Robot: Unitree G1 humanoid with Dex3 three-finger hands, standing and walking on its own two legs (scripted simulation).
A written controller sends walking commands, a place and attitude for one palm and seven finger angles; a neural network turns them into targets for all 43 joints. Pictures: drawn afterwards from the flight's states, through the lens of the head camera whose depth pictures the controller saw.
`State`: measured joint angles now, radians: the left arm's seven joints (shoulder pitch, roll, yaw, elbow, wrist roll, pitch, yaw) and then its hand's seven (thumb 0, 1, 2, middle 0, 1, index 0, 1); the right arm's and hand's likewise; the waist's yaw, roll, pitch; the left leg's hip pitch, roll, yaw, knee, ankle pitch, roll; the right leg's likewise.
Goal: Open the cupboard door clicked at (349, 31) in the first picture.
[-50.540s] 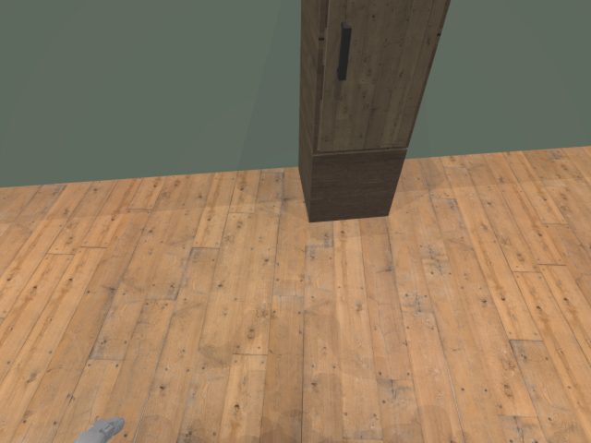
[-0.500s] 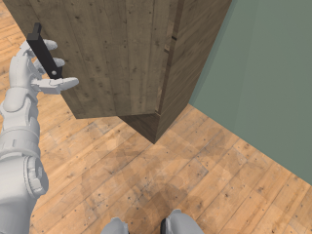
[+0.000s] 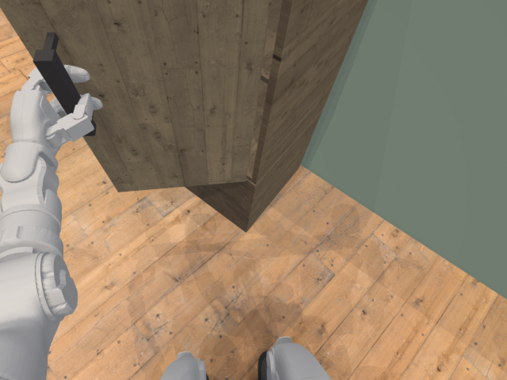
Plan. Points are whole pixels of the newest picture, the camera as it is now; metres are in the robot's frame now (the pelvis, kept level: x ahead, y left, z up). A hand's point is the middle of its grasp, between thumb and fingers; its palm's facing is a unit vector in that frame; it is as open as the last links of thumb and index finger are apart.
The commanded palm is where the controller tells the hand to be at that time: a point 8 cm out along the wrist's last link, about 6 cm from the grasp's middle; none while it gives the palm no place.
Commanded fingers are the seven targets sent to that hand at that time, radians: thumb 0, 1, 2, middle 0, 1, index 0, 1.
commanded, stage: pull the door open along its arc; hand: left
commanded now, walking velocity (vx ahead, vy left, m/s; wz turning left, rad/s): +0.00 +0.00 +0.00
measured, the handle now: (71, 88) +0.55 +0.24 +0.09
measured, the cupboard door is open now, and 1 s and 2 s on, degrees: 45 89 97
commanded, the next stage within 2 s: open thumb and fingers to let go in 1.12 s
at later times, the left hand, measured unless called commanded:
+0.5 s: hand (101, 172) +0.40 +0.18 +0.08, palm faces +0.04 -1.00 +0.03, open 6.1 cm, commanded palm +0.34 +0.24 +0.08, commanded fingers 0.00 0.90 0.90 -0.40 -1.35 -0.40 -1.35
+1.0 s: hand (179, 225) +0.32 +0.08 +0.09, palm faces +0.44 -0.90 +0.00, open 6.2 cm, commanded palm +0.25 +0.11 +0.08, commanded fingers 0.00 0.90 0.90 -0.40 -1.35 -0.40 -1.35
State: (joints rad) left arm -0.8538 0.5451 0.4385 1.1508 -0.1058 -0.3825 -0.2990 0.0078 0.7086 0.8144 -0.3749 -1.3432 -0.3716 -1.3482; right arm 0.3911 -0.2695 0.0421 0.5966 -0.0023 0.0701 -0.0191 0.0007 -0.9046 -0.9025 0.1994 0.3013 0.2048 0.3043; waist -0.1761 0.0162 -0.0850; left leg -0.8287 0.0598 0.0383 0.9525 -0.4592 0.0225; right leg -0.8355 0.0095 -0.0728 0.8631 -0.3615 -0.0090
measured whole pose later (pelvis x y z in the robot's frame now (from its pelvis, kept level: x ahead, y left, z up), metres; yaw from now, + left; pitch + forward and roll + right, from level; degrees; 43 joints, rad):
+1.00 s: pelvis +0.02 -0.04 +0.02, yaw +3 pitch +8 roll +0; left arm 0.07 -0.08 -0.11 0.10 0.03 -0.18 0.51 0.03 0.68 0.76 -0.31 -1.30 -0.33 -1.33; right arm 0.22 -0.18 0.01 0.54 -0.06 0.05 0.02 0.01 -0.90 -0.90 0.20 0.30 0.20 0.30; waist -0.01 0.04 -0.11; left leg -0.51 0.04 0.01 0.80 -0.43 -0.03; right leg -0.55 0.00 -0.10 0.81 -0.40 -0.06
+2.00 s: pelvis -0.01 -0.03 +0.01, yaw +4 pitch +7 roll +0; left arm 0.00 -0.10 -0.27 0.14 0.09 -0.13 0.63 -0.01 -0.48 0.31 -0.24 -0.76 -0.23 -0.76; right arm 0.18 -0.18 0.00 0.58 -0.06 0.00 0.02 0.01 -0.91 -0.90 0.20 0.30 0.20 0.30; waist -0.01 0.04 -0.10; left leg -0.57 0.02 0.00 0.87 -0.42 -0.02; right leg -0.60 -0.02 -0.11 0.87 -0.40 -0.05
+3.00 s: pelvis +0.01 -0.02 +0.00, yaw +3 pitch +9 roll +0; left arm 0.53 0.07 -0.22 -0.29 -0.02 -0.27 0.05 -0.02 -0.50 0.30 -0.17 -0.31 -0.17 -0.31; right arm 0.25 -0.20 0.03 0.40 -0.01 -0.07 0.01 0.01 -0.90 -0.90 0.20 0.30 0.20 0.30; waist 0.01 0.03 -0.10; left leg -0.60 0.02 0.01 0.94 -0.49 0.00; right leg -0.63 -0.03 -0.09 0.93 -0.46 -0.03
